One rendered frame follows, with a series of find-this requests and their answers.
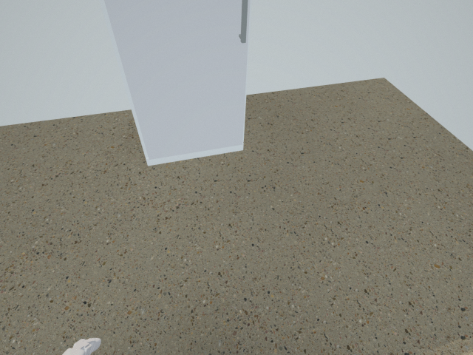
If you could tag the robot left hand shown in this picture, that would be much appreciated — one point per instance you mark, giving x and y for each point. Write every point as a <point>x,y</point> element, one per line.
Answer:
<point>84,347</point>

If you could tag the fridge door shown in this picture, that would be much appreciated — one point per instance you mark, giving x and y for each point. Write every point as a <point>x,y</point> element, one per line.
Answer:
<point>185,66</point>

